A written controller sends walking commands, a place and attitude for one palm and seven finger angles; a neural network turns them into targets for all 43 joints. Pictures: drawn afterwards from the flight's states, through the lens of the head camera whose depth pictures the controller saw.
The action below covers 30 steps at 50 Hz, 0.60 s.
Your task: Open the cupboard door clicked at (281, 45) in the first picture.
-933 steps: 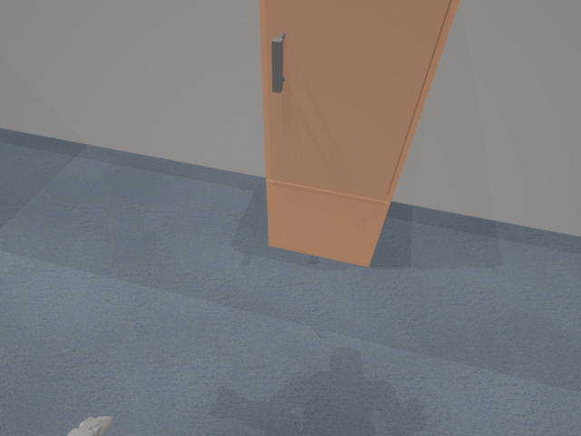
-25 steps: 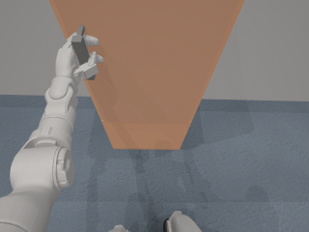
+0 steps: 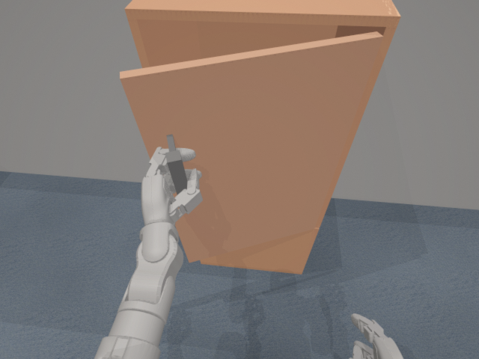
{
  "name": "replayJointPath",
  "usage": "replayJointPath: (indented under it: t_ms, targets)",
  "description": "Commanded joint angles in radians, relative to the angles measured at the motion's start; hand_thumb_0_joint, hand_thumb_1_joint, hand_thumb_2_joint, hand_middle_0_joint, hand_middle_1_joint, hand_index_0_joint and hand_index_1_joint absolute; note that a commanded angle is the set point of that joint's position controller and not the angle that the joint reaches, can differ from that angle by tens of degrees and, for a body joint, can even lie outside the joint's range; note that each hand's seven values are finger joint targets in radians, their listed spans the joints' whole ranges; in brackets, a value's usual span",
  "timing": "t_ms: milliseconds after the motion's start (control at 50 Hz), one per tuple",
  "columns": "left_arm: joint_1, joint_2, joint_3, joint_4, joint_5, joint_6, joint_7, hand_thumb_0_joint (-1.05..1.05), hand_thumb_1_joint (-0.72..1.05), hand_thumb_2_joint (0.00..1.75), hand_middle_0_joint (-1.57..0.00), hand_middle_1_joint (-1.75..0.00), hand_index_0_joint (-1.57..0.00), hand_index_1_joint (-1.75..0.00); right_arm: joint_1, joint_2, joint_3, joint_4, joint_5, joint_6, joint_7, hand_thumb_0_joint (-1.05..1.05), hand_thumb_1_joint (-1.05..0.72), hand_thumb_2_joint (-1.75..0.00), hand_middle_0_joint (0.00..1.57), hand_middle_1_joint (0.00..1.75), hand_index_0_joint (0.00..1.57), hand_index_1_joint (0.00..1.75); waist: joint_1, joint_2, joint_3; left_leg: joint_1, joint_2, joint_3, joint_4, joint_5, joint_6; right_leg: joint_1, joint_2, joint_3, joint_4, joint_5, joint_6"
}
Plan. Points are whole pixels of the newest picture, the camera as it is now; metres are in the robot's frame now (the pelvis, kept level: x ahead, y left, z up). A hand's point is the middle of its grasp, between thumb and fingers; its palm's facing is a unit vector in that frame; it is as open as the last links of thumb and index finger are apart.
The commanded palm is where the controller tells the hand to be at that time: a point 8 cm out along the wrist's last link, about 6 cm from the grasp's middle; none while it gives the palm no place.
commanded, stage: pull the door open along its arc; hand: left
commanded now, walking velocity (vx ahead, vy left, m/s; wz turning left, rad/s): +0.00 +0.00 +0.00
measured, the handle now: (178, 172) +0.40 +0.12 +0.10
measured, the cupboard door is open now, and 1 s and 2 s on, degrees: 22 38 41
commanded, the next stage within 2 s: open thumb and fingers to let go in 0.46 s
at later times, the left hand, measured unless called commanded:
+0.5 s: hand (234, 250) +0.26 +0.02 +0.10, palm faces +0.15 -0.99 -0.03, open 6.0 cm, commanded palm +0.21 +0.06 +0.10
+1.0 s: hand (216, 241) +0.27 +0.04 +0.10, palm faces +0.28 -0.96 -0.02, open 11.2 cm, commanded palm +0.23 +0.07 +0.10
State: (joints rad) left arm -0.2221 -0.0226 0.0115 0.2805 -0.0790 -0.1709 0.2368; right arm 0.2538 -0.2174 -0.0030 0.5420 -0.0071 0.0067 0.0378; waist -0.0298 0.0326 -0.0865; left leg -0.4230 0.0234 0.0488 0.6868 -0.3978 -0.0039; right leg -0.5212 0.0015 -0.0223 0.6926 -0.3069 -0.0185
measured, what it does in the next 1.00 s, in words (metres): stands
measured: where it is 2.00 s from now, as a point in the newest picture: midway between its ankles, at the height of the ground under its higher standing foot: outside the picture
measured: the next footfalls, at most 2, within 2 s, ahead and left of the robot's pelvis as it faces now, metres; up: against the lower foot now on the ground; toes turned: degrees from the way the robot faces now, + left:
none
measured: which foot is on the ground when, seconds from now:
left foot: down 0.00-1.00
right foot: down 0.00-1.00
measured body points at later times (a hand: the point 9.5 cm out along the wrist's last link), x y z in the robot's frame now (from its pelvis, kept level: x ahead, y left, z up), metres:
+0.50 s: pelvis +0.00 -0.03 +0.00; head -0.01 -0.05 +0.45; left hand +0.24 +0.07 +0.11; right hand +0.19 -0.22 -0.09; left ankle -0.03 +0.12 -0.72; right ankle +0.02 -0.11 -0.72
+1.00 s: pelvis -0.01 -0.02 +0.00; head -0.02 -0.04 +0.45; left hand +0.25 +0.09 +0.11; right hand +0.18 -0.22 -0.09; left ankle -0.03 +0.12 -0.72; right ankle +0.02 -0.11 -0.72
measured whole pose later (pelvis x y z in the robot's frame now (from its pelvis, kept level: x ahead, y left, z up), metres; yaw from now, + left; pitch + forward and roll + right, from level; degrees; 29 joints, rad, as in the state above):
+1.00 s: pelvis -0.01 -0.02 +0.00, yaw +4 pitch +0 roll +0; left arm 0.09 -0.07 -0.31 -0.04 0.05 -0.02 0.50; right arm 0.17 -0.18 0.01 0.57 -0.03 0.04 0.02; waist 0.00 0.05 -0.02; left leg -0.29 0.02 -0.03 0.66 -0.37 -0.03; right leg -0.36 0.00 -0.10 0.66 -0.30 -0.05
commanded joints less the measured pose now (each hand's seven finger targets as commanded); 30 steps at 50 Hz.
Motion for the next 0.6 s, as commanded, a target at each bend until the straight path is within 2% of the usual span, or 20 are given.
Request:
replayJointPath:
  t_ms: [0, 20, 60, 80, 140, 160, 260, 280, 340, 360, 420, 460, 520, 540, 560, 580]
  targets:
    - [-0.236, -0.005, -0.053, -0.360, 0.093, 0.003, 0.221, 0.00, 0.90, 0.90, -0.40, -1.35, -0.40, -1.35, -0.078, -0.082, -0.029, -0.129, -0.021, -0.030, -0.005, 0.00, -0.90, -0.90, 0.20, 0.30, 0.20, 0.30, 0.026, -0.086, -0.261, 0.049, -0.023, -0.007, -0.077, 0.288, 0.012, 0.277, -0.009, -0.018, -0.085, 0.285, 0.003]
    - [-0.218, -0.035, -0.088, -0.374, 0.114, 0.018, 0.253, 0.00, 0.90, 0.90, -0.40, -1.35, -0.40, -1.35, -0.087, -0.077, -0.030, -0.128, -0.027, -0.025, -0.010, 0.00, -0.90, -0.90, 0.20, 0.30, 0.20, 0.30, 0.017, -0.123, -0.254, 0.061, -0.018, -0.015, -0.077, 0.286, 0.014, 0.279, -0.010, -0.022, -0.094, 0.277, 0.005]
    - [-0.184, -0.090, -0.150, -0.403, 0.136, 0.050, 0.288, 0.00, 0.90, 0.90, -0.40, -1.35, -0.40, -1.35, -0.118, -0.068, -0.026, -0.129, -0.031, -0.014, -0.016, 0.00, -0.90, -0.90, 0.20, 0.30, 0.20, 0.30, 0.015, -0.110, -0.248, 0.080, -0.025, -0.013, -0.078, 0.266, 0.014, 0.281, -0.015, -0.017, -0.113, 0.255, 0.003]
    - [-0.184, -0.112, -0.188, -0.415, 0.155, 0.060, 0.295, 0.00, 0.90, 0.90, -0.40, -1.35, -0.40, -1.35, -0.124, -0.065, -0.025, -0.126, -0.032, -0.008, -0.018, 0.00, -0.90, -0.90, 0.20, 0.30, 0.20, 0.30, 0.007, -0.115, -0.234, 0.088, -0.024, -0.016, -0.076, 0.265, 0.016, 0.278, -0.016, -0.016, -0.118, 0.254, 0.001]
    - [-0.112, -0.156, -0.260, -0.459, 0.183, 0.072, 0.299, 0.00, 0.90, 0.90, -0.40, -1.35, -0.40, -1.35, -0.146, -0.051, -0.026, -0.131, -0.032, 0.004, -0.022, 0.00, -0.90, -0.90, 0.20, 0.30, 0.20, 0.30, 0.010, -0.120, -0.232, 0.116, -0.025, -0.023, -0.074, 0.282, 0.018, 0.297, -0.020, -0.010, -0.126, 0.280, -0.005]
    - [-0.068, -0.177, -0.286, -0.482, 0.183, 0.075, 0.295, 0.00, 0.90, 0.90, -0.40, -1.35, -0.40, -1.35, -0.161, -0.044, -0.024, -0.137, -0.029, 0.007, -0.020, 0.00, -0.90, -0.90, 0.20, 0.30, 0.20, 0.30, 0.016, -0.086, -0.224, 0.124, -0.026, -0.021, -0.074, 0.283, 0.016, 0.297, -0.021, -0.012, -0.127, 0.283, -0.008]
    - [0.105, -0.212, -0.348, -0.569, 0.162, 0.088, 0.281, 0.00, 0.90, 0.90, -0.40, -1.35, -0.40, -1.35, -0.197, -0.031, -0.013, -0.155, -0.019, 0.017, -0.008, 0.00, -0.90, -0.90, 0.20, 0.30, 0.20, 0.30, 0.028, -0.081, -0.176, 0.139, -0.026, -0.034, -0.080, 0.288, 0.015, 0.315, -0.023, -0.018, -0.137, 0.287, -0.014]
    - [0.157, -0.218, -0.354, -0.606, 0.155, 0.093, 0.280, 0.00, 0.90, 0.90, -0.40, -1.35, -0.40, -1.35, -0.205, -0.027, -0.012, -0.164, -0.019, 0.017, -0.003, 0.00, -0.90, -0.90, 0.20, 0.30, 0.20, 0.30, 0.040, -0.065, -0.182, 0.143, -0.026, -0.032, -0.077, 0.296, 0.014, 0.327, -0.023, -0.017, -0.137, 0.298, -0.015]
    - [0.315, -0.239, -0.387, -0.674, 0.141, 0.115, 0.272, 0.00, 0.90, 0.90, -0.40, -1.35, -0.40, -1.35, -0.223, -0.019, -0.007, -0.176, -0.013, 0.016, 0.011, 0.00, -0.90, -0.90, 0.20, 0.30, 0.20, 0.30, 0.050, -0.093, -0.161, 0.139, -0.024, -0.037, -0.077, 0.309, 0.013, 0.342, -0.022, -0.022, -0.139, 0.317, -0.017]
    - [0.356, -0.238, -0.391, -0.716, 0.132, 0.122, 0.269, 0.00, 0.90, 0.90, -0.40, -1.35, -0.40, -1.35, -0.231, -0.017, -0.006, -0.182, -0.011, 0.016, 0.016, 0.00, -0.90, -0.90, 0.20, 0.30, 0.20, 0.30, 0.055, -0.082, -0.160, 0.137, -0.027, -0.034, -0.072, 0.303, 0.012, 0.347, -0.024, -0.016, -0.143, 0.318, -0.016]
    - [0.513, -0.217, -0.372, -0.777, 0.117, 0.145, 0.259, 0.00, 0.90, 0.90, -0.40, -1.35, -0.40, -1.35, -0.249, -0.015, -0.001, -0.191, -0.008, 0.022, 0.025, 0.00, -0.90, -0.90, 0.20, 0.30, 0.20, 0.30, 0.073, -0.102, -0.141, 0.120, -0.029, -0.032, -0.064, 0.305, 0.009, 0.361, -0.025, -0.015, -0.150, 0.333, -0.019]
    - [0.426, -0.196, -0.352, -0.790, 0.115, 0.147, 0.273, 0.00, 0.90, 0.90, -0.40, -1.35, -0.40, -1.35, -0.260, -0.017, 0.001, -0.184, -0.012, 0.021, 0.020, 0.00, -0.90, -0.90, 0.20, 0.30, 0.20, 0.30, 0.058, -0.092, -0.114, 0.122, -0.037, -0.028, -0.051, 0.262, 0.009, 0.326, -0.031, 0.007, -0.170, 0.279, -0.012]
    - [0.307, -0.161, -0.306, -0.706, 0.124, 0.144, 0.298, 0.00, 0.90, 0.90, -0.40, -1.35, -0.40, -1.35, -0.271, -0.020, 0.005, -0.164, -0.020, 0.012, 0.005, 0.00, -0.90, -0.90, 0.20, 0.30, 0.20, 0.30, 0.049, -0.133, -0.070, 0.116, -0.048, -0.038, -0.046, 0.200, 0.013, 0.282, -0.040, 0.036, -0.219, 0.151, -0.003]
    - [0.182, -0.133, -0.275, -0.684, 0.125, 0.139, 0.316, 0.00, 0.90, 0.90, -0.40, -1.35, -0.40, -1.35, -0.275, -0.026, 0.006, -0.152, -0.025, 0.008, -0.004, 0.00, -0.90, -0.90, 0.20, 0.30, 0.20, 0.30, 0.039, -0.133, -0.070, 0.115, -0.052, -0.041, -0.044, 0.185, 0.017, 0.263, -0.043, 0.042, -0.222, 0.118, 0.001]
    - [0.196, -0.151, -0.272, -0.646, 0.125, 0.139, 0.323, 0.00, 0.83, 0.87, -0.40, -1.34, -0.40, -1.34, -0.274, -0.019, 0.002, -0.148, -0.027, 0.003, -0.010, 0.00, -0.90, -0.90, 0.20, 0.30, 0.20, 0.30, 0.052, -0.153, -0.083, 0.116, -0.053, -0.040, -0.043, 0.179, 0.016, 0.273, -0.046, 0.048, -0.231, 0.095, 0.003]
    - [0.208, -0.156, -0.277, -0.625, 0.128, 0.136, 0.323, 0.00, 0.76, 0.84, -0.39, -1.34, -0.39, -1.34, -0.269, -0.020, 0.003, -0.144, -0.028, 0.001, -0.013, 0.00, -0.90, -0.90, 0.20, 0.30, 0.20, 0.30, 0.051, -0.151, -0.092, 0.118, -0.056, -0.040, -0.046, 0.177, 0.016, 0.279, -0.051, 0.056, -0.237, 0.096, 0.005]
